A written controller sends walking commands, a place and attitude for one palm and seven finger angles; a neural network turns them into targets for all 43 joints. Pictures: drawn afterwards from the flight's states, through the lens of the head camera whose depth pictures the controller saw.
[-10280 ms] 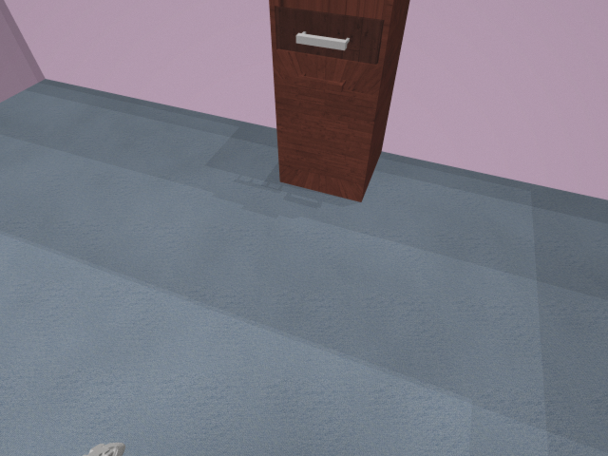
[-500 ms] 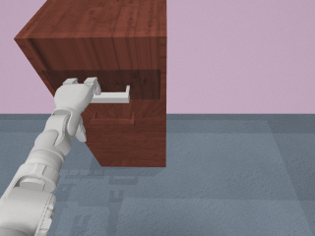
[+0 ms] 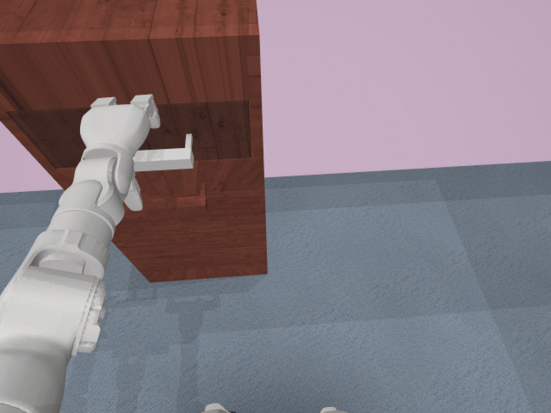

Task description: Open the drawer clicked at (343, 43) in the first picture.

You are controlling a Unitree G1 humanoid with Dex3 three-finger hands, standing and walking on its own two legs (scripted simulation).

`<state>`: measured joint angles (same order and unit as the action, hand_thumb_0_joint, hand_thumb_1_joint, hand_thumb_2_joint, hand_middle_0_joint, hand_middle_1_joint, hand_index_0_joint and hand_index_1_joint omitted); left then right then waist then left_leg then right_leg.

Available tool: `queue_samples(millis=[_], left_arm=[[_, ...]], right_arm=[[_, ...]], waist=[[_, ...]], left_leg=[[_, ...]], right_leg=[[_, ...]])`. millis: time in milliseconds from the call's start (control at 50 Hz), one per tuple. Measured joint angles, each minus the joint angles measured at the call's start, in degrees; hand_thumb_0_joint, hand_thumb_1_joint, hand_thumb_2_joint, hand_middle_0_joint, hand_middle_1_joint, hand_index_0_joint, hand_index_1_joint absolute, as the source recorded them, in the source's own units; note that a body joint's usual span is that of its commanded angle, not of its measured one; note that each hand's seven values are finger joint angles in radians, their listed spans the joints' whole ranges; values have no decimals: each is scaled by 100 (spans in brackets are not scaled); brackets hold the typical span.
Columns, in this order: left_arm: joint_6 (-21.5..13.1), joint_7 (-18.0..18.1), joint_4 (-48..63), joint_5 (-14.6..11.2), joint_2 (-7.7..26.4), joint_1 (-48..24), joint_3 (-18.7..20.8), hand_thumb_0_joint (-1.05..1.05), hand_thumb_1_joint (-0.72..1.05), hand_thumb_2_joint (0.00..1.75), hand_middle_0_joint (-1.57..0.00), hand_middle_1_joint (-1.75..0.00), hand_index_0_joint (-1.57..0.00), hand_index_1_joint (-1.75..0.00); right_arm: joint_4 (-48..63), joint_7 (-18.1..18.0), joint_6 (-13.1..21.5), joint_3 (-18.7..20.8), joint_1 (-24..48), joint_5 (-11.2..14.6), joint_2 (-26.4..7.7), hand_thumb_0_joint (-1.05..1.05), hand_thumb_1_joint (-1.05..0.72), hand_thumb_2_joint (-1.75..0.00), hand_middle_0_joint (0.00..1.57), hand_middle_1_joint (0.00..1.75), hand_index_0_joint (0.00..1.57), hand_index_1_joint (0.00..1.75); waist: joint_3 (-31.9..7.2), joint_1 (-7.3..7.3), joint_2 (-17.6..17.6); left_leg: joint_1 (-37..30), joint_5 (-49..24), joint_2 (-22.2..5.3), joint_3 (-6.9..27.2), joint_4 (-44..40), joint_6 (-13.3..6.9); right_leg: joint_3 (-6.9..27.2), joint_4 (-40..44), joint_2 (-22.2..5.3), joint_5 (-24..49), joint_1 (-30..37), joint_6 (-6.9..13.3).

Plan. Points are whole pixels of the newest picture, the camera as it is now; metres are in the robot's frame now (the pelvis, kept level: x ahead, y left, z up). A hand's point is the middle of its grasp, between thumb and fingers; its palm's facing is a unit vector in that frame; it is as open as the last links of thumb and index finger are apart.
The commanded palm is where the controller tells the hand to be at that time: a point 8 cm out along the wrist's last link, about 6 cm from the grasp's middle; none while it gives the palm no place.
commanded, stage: move the hooked fingers above the handle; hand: left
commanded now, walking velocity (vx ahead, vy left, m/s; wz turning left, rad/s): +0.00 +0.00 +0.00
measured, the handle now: (142, 151) +0.56 +0.21 +0.00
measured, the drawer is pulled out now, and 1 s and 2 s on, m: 0.00 0.00 0.00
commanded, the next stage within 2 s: lower the fingers behind the handle in 0.88 s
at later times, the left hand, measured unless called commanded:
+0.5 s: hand (126, 152) +0.51 +0.20 +0.06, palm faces -0.08 -0.02 -1.00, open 13.8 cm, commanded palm +0.50 +0.20 +0.11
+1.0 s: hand (127, 150) +0.51 +0.20 +0.06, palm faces -0.07 -0.03 -1.00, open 13.7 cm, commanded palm +0.50 +0.20 +0.11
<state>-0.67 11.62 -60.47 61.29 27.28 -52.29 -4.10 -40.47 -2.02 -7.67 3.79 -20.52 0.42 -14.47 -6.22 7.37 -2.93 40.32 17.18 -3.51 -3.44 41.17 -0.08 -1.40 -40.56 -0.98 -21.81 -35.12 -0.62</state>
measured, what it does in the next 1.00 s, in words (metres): stands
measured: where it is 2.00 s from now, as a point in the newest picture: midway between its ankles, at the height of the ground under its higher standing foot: outside the picture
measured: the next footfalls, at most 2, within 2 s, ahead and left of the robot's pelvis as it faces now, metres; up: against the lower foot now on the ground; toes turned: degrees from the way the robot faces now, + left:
none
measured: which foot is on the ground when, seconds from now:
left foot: down 0.00-1.00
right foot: down 0.00-1.00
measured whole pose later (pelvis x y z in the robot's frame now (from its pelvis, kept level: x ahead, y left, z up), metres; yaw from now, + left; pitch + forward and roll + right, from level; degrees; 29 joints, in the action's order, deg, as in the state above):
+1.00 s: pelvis +0.00 +0.00 +0.00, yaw -1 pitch +18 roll -1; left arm -1.5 11.3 -62.7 61.4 29.2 -53.3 -2.0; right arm -41.0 -2.2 -7.6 3.4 -22.3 0.1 -14.3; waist -7.2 8.3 -3.6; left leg 42.7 17.9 -4.1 -3.5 42.6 -0.3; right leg -1.0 -40.7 -0.3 -21.6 -37.1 -0.9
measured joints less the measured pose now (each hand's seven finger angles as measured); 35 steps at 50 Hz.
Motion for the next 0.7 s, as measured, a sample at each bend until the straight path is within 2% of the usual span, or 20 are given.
queue_samples(millis=[100, 200, 380, 520, 700], left_arm=[[-14, -29, -281, 44, 139, -292, 81, 0, -49, 30, -31, -120, -32, -120], [-160, 7, -279, 81, 188, -306, 150, 0, -49, 30, -32, -121, -35, -122], [-114, 28, -381, 114, 272, -303, 255, 0, -49, 30, -32, -121, -33, -121], [-122, -20, -333, 63, 302, -262, 148, 0, -49, 30, -32, -120, -32, -120], [-113, 81, -313, 31, 150, -405, 12, 0, -49, 30, -32, -120, -32, -120]], right_arm=[[-47, -25, 47, -11, -143, -13, -12, 0, -91, -90, 20, 30, 20, 30], [-111, -28, 32, -1, -312, -25, -27, 0, -91, -90, 20, 30, 20, 30], [-55, -27, 29, -23, -272, -15, -19, 0, -91, -90, 20, 30, 20, 30], [-36, -40, 84, -15, -218, -21, -1, 0, -91, -90, 20, 30, 20, 30], [-88, -3, 117, -23, -143, -51, 16, 0, -91, -90, 20, 30, 20, 30]], waist=[[-23, 129, -12], [-76, 117, -25], [-103, 208, -17], [-64, 152, -34], [-87, 122, -11]], left_leg=[[195, 40, -33, -4, 95, -2], [308, 68, -52, -4, 163, -8], [387, 45, -82, -13, 199, -17], [403, 28, -64, 3, 215, -33], [453, 42, -32, 61, 263, -36]], right_leg=[[13, -53, 29, -10, -184, -3], [19, -89, 47, -17, -286, -8], [37, -90, 77, 36, -360, -12], [22, -97, 61, 51, -360, -27], [-33, -128, 35, 22, -374, -31]])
